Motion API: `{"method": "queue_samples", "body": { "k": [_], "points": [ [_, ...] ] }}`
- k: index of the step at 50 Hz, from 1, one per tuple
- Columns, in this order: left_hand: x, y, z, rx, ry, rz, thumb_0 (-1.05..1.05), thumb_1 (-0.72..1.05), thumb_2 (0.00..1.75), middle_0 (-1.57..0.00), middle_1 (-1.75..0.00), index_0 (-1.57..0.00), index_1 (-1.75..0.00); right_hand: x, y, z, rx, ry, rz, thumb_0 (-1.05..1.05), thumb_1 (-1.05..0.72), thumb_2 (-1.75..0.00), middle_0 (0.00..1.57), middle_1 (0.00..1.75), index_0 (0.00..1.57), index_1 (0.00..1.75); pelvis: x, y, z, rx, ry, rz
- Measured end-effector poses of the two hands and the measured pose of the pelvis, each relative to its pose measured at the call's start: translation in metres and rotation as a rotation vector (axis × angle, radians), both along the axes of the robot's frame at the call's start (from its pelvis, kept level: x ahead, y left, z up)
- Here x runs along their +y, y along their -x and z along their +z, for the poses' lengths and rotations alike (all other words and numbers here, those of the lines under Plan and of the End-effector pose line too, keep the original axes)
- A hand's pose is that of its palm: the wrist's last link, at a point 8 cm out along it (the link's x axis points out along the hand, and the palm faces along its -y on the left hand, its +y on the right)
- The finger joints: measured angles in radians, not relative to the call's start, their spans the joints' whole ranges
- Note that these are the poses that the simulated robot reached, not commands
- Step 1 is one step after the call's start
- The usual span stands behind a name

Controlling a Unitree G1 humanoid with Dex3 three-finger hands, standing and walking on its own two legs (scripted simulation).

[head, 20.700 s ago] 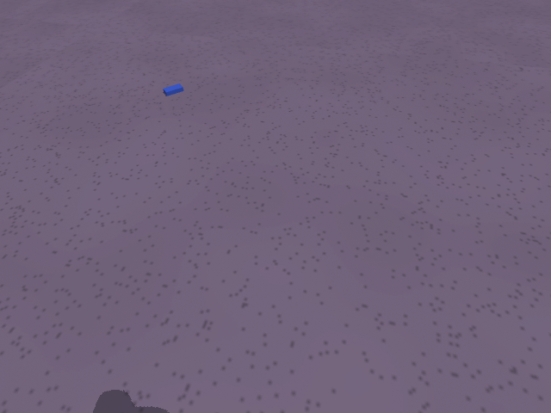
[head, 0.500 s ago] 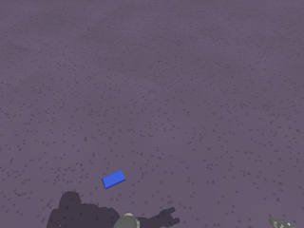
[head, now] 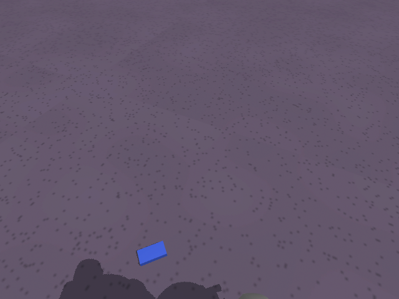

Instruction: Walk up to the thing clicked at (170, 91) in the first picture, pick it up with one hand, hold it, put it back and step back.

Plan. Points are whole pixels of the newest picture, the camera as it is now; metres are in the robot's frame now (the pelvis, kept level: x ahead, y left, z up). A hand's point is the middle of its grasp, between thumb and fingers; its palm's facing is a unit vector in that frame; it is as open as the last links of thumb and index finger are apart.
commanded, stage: walk up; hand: left
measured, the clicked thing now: (152, 253) +0.47 +0.24 -0.74
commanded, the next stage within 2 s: stand in 0.94 s
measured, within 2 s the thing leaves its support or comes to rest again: neither
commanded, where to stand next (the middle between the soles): +0.09 -0.01 m, yaw +2 degrees
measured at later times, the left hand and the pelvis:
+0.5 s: hand out of the picture +0.09 +0.24 -0.15, palm faces +0.03 -0.93 -0.37, open 7.4 cm; pelvis +0.06 -0.02 +0.00, yaw +3 degrees
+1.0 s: hand out of the picture +0.13 +0.25 -0.14, palm faces +0.00 -0.93 -0.36, open 7.4 cm; pelvis +0.06 -0.02 +0.02, yaw +2 degrees
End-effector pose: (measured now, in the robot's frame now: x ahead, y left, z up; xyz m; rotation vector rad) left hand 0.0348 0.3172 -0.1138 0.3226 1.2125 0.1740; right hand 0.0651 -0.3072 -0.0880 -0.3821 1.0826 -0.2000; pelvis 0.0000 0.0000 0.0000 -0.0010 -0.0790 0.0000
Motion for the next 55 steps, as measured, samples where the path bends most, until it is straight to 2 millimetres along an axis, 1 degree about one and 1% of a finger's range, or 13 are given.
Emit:
{"method": "queue_samples", "body": {
  "k": [2,4,8,12,16,20,25,31,35,38,41,48,55],
  "points": [
    [-0.003,-0.010,0.007,-0.031,-0.018,-0.001,0.01,0.91,0.90,-0.20,-0.30,-0.20,-0.30,-0.007,-0.006,-0.002,-0.007,-0.007,0.005,0.00,-0.90,-0.90,0.21,0.30,0.20,0.30,-0.006,-0.004,0.000,0.005,0.007,0.006],
    [-0.005,-0.013,0.011,-0.050,-0.048,0.011,0.01,0.90,0.90,-0.20,-0.30,-0.20,-0.30,-0.016,-0.012,-0.008,-0.007,-0.011,0.004,0.00,-0.90,-0.90,0.21,0.30,0.20,0.30,-0.015,-0.009,-0.003,0.009,0.005,0.012],
    [-0.014,-0.004,0.013,-0.048,-0.111,0.054,0.01,0.90,0.90,-0.20,-0.30,-0.20,-0.30,-0.034,-0.028,-0.025,0.023,-0.014,-0.004,0.00,-0.90,-0.90,0.21,0.30,0.20,0.30,-0.030,-0.018,-0.011,0.019,-0.004,0.024],
    [-0.026,0.005,0.021,-0.004,-0.105,0.086,0.01,0.90,0.90,-0.20,-0.30,-0.20,-0.30,-0.037,-0.041,-0.029,0.059,-0.035,0.005,0.00,-0.90,-0.90,0.21,0.30,0.20,0.30,-0.030,-0.027,-0.003,0.024,0.001,0.028],
    [-0.030,0.000,0.022,0.024,-0.084,0.095,0.01,0.90,0.90,-0.20,-0.30,-0.21,-0.30,-0.033,-0.046,-0.028,0.116,-0.043,0.027,0.00,-0.91,-0.90,0.21,0.30,0.20,0.30,-0.028,-0.040,0.002,0.038,-0.007,0.048],
    [-0.026,-0.014,0.011,0.038,-0.064,0.099,0.01,0.90,0.90,-0.20,-0.30,-0.21,-0.30,-0.023,-0.056,-0.029,0.145,-0.030,0.041,0.00,-0.91,-0.90,0.21,0.30,0.20,0.30,-0.024,-0.048,0.000,0.043,-0.023,0.060],
    [-0.031,-0.044,0.003,0.018,-0.035,0.083,0.01,0.90,0.90,-0.20,-0.30,-0.20,-0.30,-0.012,-0.074,-0.023,0.120,-0.045,0.038,0.00,-0.90,-0.90,0.21,0.30,0.20,0.30,-0.023,-0.056,0.002,0.045,-0.001,0.057],
    [-0.034,-0.081,0.004,-0.052,-0.017,0.039,0.01,0.90,0.90,-0.20,-0.30,-0.21,-0.30,-0.004,-0.103,-0.017,0.056,-0.054,0.036,0.00,-0.90,-0.90,0.21,0.30,0.20,0.30,-0.020,-0.059,0.004,0.037,0.006,0.056],
    [-0.031,-0.098,0.008,-0.088,-0.020,0.027,0.01,0.90,0.90,-0.20,-0.30,-0.21,-0.30,0.000,-0.113,-0.013,0.026,-0.059,0.038,0.00,-0.90,-0.90,0.21,0.30,0.20,0.30,-0.018,-0.059,0.006,0.031,0.008,0.050],
    [-0.028,-0.104,0.012,-0.100,-0.024,0.024,0.01,0.90,0.90,-0.20,-0.30,-0.21,-0.30,0.001,-0.116,-0.010,0.023,-0.061,0.037,0.00,-0.90,-0.90,0.21,0.30,0.20,0.30,-0.017,-0.059,0.008,0.028,0.010,0.047],
    [-0.026,-0.104,0.014,-0.092,-0.027,0.024,0.01,0.90,0.90,-0.20,-0.30,-0.20,-0.30,0.001,-0.114,-0.009,0.032,-0.062,0.032,0.00,-0.90,-0.90,0.21,0.30,0.20,0.30,-0.017,-0.059,0.011,0.027,0.011,0.045],
    [-0.025,-0.092,0.016,-0.028,-0.028,0.038,0.01,0.90,0.90,-0.20,-0.30,-0.20,-0.30,-0.003,-0.101,-0.009,0.085,-0.062,0.010,0.00,-0.90,-0.90,0.21,0.30,0.20,0.30,-0.017,-0.061,0.017,0.029,0.006,0.041],
    [-0.031,-0.082,0.014,0.039,-0.012,0.047,0.01,0.90,0.90,-0.20,-0.30,-0.20,-0.30,-0.004,-0.088,-0.008,0.130,-0.061,-0.019,0.00,-0.90,-0.90,0.21,0.30,0.20,0.30,-0.019,-0.059,0.022,0.038,0.002,0.036]
  ]
}}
